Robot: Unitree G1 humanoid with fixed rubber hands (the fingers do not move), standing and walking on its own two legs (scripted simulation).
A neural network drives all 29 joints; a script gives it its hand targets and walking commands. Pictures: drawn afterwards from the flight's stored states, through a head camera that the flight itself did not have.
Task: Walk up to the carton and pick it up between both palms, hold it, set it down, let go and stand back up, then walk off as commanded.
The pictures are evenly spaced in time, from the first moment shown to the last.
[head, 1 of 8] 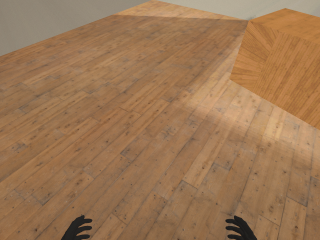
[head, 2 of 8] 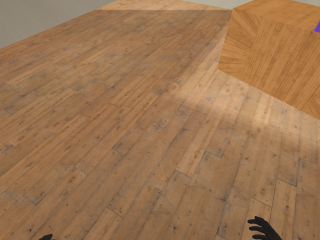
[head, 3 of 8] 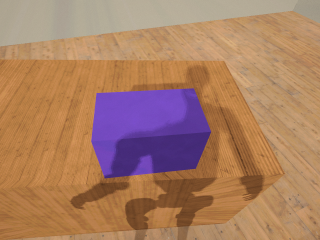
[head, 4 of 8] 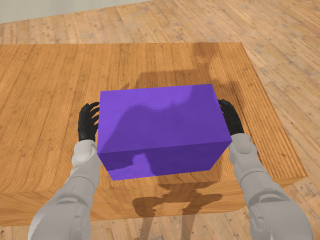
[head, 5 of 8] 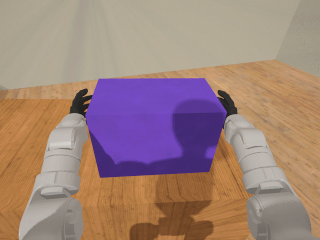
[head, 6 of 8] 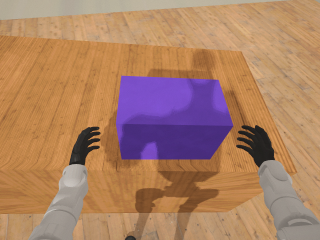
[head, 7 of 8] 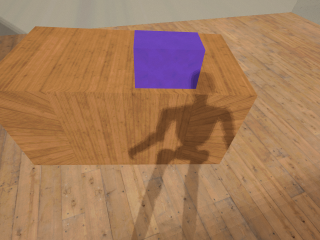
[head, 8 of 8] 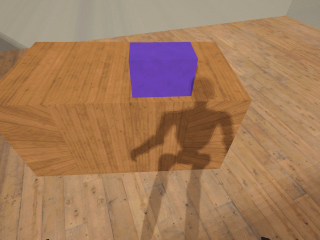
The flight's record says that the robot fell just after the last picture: no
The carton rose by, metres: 0.20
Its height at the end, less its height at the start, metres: +0.00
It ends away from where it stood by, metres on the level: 0.02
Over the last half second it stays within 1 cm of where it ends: yes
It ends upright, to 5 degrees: yes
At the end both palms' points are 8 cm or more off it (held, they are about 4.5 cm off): yes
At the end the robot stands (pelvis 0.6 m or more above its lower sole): yes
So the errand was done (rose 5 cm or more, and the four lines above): yes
